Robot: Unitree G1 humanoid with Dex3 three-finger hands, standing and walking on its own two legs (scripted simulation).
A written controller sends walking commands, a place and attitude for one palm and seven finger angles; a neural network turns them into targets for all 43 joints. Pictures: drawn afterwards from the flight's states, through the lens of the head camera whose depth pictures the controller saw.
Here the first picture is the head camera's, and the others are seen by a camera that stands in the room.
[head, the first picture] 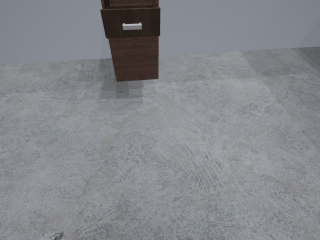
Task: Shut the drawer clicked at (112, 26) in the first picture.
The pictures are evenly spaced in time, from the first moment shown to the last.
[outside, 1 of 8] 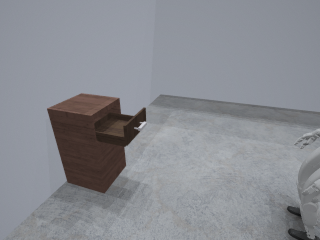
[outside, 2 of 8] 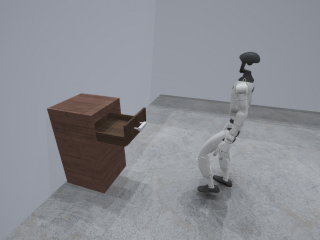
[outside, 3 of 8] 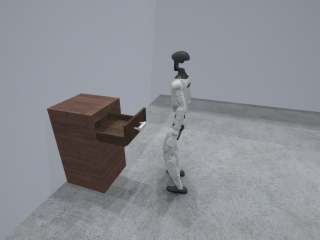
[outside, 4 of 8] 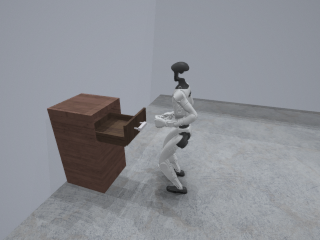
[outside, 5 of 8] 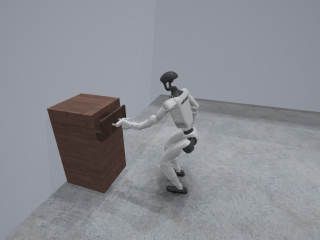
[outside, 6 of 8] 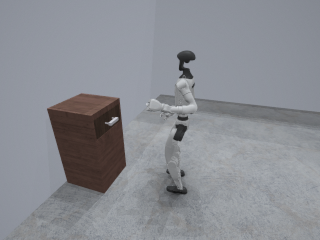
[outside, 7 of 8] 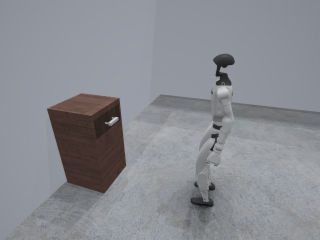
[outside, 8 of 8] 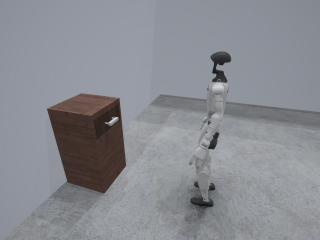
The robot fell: no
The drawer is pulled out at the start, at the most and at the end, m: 0.29 0.29 0.00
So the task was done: yes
